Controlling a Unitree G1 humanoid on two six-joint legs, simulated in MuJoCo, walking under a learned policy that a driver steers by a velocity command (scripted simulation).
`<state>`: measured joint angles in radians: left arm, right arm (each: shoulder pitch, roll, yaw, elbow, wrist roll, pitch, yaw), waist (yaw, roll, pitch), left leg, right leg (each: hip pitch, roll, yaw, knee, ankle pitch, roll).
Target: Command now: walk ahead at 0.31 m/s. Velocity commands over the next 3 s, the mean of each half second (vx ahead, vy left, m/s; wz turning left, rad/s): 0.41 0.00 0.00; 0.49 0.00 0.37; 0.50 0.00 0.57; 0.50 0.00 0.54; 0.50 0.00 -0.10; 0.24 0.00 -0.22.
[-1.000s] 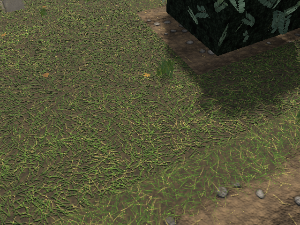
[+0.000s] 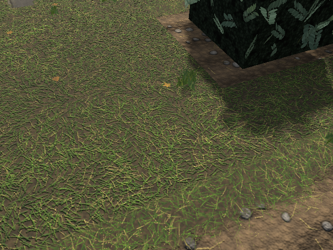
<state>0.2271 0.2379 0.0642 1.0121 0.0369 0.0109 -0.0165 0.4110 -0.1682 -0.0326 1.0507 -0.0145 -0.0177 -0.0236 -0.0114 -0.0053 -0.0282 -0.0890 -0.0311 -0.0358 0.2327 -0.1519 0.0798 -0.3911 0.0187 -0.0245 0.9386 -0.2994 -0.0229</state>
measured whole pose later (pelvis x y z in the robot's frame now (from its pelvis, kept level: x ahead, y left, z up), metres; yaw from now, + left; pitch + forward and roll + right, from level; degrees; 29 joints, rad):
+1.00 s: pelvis +0.41 -0.06 -0.03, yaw +14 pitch +0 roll +1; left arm 0.31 0.19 0.03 0.94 0.02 -0.10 0.01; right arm 0.19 -0.25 -0.08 0.94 -0.02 -0.03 0.01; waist -0.01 0.01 0.07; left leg -0.31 -0.16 0.09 0.52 -0.21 0.18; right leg -0.34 -0.02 -0.03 1.29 -0.35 -0.04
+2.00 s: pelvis +0.89 +0.15 -0.04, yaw +48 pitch +2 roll -1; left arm 0.39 0.25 0.04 0.87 0.01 -0.04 0.00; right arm 0.06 -0.25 -0.04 0.71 -0.05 -0.03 0.04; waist 0.06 -0.01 0.06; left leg -0.45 -0.05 0.08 0.62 -0.19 0.12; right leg -0.17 -0.10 -0.15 1.00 -0.46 0.01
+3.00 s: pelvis +1.25 +0.47 -0.02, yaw +33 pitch +0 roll -1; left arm 0.29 0.24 0.02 0.90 0.01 -0.03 0.02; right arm 0.21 -0.22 -0.01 0.86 -0.03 -0.03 -0.03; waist 0.02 0.02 0.05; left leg -0.35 0.01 0.02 0.51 -0.12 0.03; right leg -0.09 0.12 0.02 0.45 -0.34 -0.09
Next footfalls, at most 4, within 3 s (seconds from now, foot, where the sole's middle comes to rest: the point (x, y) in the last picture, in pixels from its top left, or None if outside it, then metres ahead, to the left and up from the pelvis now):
0.38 right None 0.18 -0.15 -0.79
0.90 left None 0.49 -0.03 -0.79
1.40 right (176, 187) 0.86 -0.06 -0.79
1.94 left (104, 175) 0.92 0.28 -0.79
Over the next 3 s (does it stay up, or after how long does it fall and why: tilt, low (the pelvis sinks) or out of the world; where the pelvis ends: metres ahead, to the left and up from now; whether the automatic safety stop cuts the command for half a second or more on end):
stays up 1.25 0.47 -0.02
